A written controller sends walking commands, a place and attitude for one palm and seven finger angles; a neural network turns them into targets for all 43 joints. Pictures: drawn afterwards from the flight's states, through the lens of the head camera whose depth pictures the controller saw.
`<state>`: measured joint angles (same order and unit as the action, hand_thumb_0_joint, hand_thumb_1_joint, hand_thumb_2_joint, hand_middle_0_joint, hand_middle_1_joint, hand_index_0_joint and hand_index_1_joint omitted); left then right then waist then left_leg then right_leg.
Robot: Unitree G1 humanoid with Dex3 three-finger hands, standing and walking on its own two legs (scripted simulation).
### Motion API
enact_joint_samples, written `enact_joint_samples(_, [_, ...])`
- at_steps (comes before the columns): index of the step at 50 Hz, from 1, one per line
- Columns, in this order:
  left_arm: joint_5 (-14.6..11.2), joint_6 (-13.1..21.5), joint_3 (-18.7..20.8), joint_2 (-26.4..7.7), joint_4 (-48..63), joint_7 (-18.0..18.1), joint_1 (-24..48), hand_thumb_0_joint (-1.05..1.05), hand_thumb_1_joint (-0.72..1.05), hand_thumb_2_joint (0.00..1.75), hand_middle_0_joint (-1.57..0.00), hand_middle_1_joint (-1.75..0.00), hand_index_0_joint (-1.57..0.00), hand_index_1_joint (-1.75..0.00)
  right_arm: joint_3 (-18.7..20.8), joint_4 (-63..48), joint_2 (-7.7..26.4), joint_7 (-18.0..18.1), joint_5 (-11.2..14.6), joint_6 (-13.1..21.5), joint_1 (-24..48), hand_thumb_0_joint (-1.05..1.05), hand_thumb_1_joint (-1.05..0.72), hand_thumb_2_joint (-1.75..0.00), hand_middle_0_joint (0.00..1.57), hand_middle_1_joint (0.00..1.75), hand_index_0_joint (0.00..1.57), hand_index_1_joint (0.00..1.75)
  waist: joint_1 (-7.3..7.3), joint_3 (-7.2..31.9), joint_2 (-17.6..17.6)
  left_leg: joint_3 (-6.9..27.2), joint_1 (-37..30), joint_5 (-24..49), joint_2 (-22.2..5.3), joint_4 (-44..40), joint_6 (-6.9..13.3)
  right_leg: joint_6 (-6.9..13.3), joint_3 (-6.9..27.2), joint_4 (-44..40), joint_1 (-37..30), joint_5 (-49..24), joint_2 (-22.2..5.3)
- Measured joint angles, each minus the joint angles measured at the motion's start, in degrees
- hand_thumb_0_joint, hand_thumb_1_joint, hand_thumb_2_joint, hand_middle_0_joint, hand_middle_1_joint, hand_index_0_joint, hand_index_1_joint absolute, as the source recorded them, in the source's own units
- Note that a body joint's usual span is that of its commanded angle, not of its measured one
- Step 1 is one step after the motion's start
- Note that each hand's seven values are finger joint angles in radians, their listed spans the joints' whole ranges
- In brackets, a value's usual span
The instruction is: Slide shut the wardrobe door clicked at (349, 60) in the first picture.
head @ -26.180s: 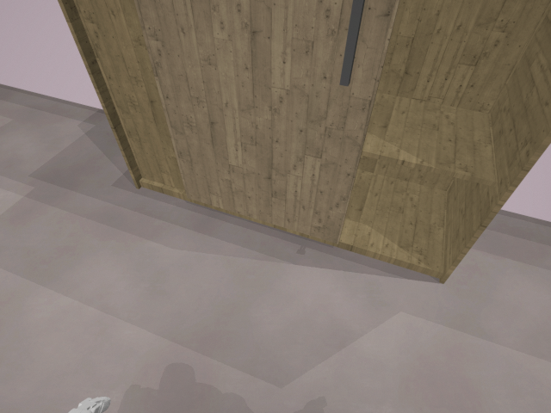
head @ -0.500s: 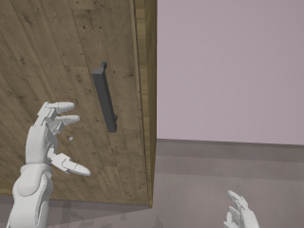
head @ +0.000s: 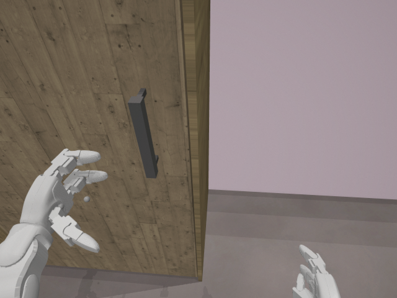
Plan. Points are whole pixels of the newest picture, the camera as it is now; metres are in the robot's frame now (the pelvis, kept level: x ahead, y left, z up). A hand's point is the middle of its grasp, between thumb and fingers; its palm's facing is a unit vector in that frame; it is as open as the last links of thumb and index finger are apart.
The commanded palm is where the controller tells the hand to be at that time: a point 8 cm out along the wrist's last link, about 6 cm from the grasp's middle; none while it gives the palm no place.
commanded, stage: draw the hand back to the body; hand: left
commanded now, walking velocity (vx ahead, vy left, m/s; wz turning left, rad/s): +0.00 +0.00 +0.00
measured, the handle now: (147, 135) +0.40 +0.16 +0.15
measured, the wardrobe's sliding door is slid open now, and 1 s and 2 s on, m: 0.00 0.00 0.00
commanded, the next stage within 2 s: step back with the hand held close in 1.36 s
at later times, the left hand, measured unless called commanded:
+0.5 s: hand (59, 205) +0.20 +0.25 +0.16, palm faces +0.40 -0.87 -0.30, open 13.4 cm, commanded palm +0.16 +0.28 +0.17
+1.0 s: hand (51, 197) +0.21 +0.27 +0.17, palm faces +0.44 -0.82 -0.37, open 8.6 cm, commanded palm +0.16 +0.30 +0.19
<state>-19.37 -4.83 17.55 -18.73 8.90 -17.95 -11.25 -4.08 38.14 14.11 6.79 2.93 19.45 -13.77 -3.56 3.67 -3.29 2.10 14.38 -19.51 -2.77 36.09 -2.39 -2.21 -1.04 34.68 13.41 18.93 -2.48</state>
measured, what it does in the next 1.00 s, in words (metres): stands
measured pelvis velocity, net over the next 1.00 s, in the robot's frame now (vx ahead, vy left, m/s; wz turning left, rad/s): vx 0.01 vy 0.01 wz -0.03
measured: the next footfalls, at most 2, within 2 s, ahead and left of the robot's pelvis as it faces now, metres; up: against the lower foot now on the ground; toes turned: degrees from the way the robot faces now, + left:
none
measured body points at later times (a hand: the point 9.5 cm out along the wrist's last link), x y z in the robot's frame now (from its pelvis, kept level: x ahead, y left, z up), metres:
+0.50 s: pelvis +0.00 +0.00 +0.00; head -0.03 -0.01 +0.45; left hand +0.18 +0.30 +0.18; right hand +0.19 -0.21 -0.06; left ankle +0.00 +0.15 -0.73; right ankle +0.00 -0.14 -0.73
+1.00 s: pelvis +0.01 +0.01 +0.01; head -0.01 -0.01 +0.46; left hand +0.18 +0.31 +0.19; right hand +0.20 -0.22 -0.07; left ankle +0.00 +0.15 -0.73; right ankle +0.00 -0.14 -0.73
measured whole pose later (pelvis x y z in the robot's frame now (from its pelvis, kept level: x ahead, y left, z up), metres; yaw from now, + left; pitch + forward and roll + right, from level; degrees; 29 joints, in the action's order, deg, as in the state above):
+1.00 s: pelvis +0.01 +0.01 +0.01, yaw -2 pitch -5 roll +0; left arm -3.5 5.0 19.1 -19.4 21.5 5.7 -24.3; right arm -0.5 37.6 12.4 4.7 -0.4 10.6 -11.9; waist -4.7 -0.6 -2.6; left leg -0.3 6.6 -17.6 -2.5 28.8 -1.8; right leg -2.9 0.9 27.8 6.7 16.5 -2.8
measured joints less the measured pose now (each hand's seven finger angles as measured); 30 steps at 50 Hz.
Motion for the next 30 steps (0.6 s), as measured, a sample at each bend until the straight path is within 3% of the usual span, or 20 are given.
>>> enact_joint_samples(3, [-0.6,-0.5,1.1,0.7,2.0,0.7,-1.2,-0.01,-0.55,0.2,-0.25,-1.15,-0.25,-1.15,0.2,-0.6,0.1,-0.5,0.2,0.7,-0.2,0.01,-0.9,-0.89,0.21,0.3,0.21,0.3,-0.01,0.4,0.0,-0.3,-0.5,-0.2,0.0,0.0,0.1,-0.1,0.3,-0.1,-0.4,0.1,0.0])
enact_joint_samples(8, [0.7,-2.4,0.6,1.8,5.0,1.9,-3.1,-0.01,-0.55,0.2,-0.25,-1.15,-0.25,-1.15,0.4,-1.2,0.3,-0.9,0.3,0.6,-0.1,0.01,-0.9,-0.89,0.21,0.3,0.21,0.3,-0.5,0.4,0.1,-0.3,-0.8,-0.3,0.1,0.1,0.2,-0.3,0.3,-0.1,-0.8,0.2,-0.1])
enact_joint_samples(15, [0.9,-2.8,1.0,1.1,7.4,2.2,-4.8,-0.01,-0.52,0.21,-0.25,-1.14,-0.25,-1.13,0.0,-0.9,-0.1,-0.4,0.2,0.7,0.3,0.01,-0.9,-0.89,0.21,0.3,0.21,0.3,-0.89,-0.2,0.3,0.0,-1.4,-0.3,0.0,0.0,0.2,-0.2,0.0,-0.5,-1.7,0.0,0.0])
enact_joint_samples(18, [7.2,0.8,0.1,-0.3,9.8,10.2,-5.7,-0.01,-0.46,0.24,-0.25,-1.1,-0.25,-1.1,0.7,-1.0,-0.7,-0.8,-1.5,0.1,0.7,0.01,-0.9,-0.89,0.21,0.3,0.21,0.3,-1.11,-1.2,0.3,-0.1,-1.9,0.0,-0.2,-0.5,0.1,-0.1,0.1,-1.3,-2.2,-0.5,0.2])
enact_joint_samples(22, [11.9,6.2,0.0,0.0,11.3,18.5,-7.9,-0.01,-0.36,0.29,-0.25,-1.04,-0.25,-1.04,1.3,-1.3,-1.3,-1.8,-2.5,-2.4,1.3,0.01,-0.9,-0.89,0.21,0.3,0.21,0.3,-1.07,-2.8,0.5,-0.6,-2.3,0.9,-0.2,-1.8,0.1,-0.2,0.5,-2.2,-2.2,-1.3,0.2])
enact_joint_samples(30, [15.5,9.4,-2.1,0.9,10.6,23.3,-10.4,-0.01,-0.09,0.42,-0.24,-0.89,-0.24,-0.88,2.5,0.5,-1.4,-1.7,-3.3,-6.0,1.0,0.01,-0.9,-0.89,0.21,0.3,0.21,0.3,-1.28,-4.4,0.4,-1.2,-4.3,1.8,0.4,-4.1,0.6,-0.6,1.0,-4.1,-3.9,-2.0,-0.5])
